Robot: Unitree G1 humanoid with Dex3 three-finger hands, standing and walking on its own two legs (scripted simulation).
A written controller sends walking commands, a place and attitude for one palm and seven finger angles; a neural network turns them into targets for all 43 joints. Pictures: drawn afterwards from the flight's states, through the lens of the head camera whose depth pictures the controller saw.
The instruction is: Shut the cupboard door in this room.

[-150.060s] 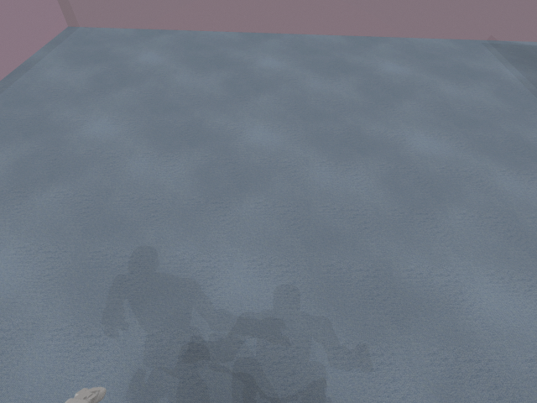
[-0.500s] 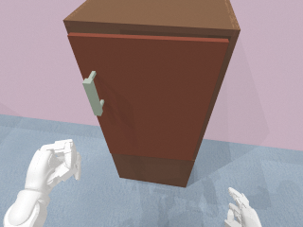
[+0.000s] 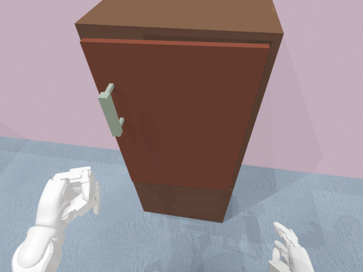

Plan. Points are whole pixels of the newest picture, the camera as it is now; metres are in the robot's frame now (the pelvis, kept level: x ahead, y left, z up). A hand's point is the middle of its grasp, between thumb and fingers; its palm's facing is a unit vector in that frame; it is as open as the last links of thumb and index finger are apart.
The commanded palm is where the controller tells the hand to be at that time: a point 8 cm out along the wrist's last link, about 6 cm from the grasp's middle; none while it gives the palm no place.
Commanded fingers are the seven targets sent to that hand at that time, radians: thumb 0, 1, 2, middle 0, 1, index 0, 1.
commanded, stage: draw the hand back to the body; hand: left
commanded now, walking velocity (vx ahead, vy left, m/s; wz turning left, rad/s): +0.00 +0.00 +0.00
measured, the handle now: (114, 110) +0.48 +0.22 +0.10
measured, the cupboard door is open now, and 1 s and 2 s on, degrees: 3 3 3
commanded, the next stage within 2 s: step back with the hand held close in 1.60 s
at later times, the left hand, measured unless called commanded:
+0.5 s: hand (66, 196) +0.22 +0.22 +0.13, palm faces +0.03 -1.00 -0.08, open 3.1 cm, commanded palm +0.19 +0.27 +0.15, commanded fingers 0.00 0.90 0.90 -1.16 -1.35 -1.16 -1.35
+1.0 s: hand (30, 176) +0.23 +0.27 +0.17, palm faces +0.41 -0.82 -0.39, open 4.4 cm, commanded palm +0.18 +0.30 +0.19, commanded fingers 0.00 0.90 0.90 -0.47 -0.60 -0.47 -0.60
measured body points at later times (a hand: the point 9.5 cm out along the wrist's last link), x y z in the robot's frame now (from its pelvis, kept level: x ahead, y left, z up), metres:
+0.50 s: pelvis +0.00 +0.00 +0.01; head -0.01 -0.01 +0.46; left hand +0.21 +0.27 +0.14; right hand +0.19 -0.23 -0.05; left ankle +0.03 +0.12 -0.70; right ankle +0.00 -0.10 -0.70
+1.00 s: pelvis +0.02 +0.02 +0.04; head +0.01 -0.01 +0.49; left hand +0.20 +0.31 +0.19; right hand +0.20 -0.20 -0.05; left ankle +0.03 +0.12 -0.70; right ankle +0.00 -0.10 -0.70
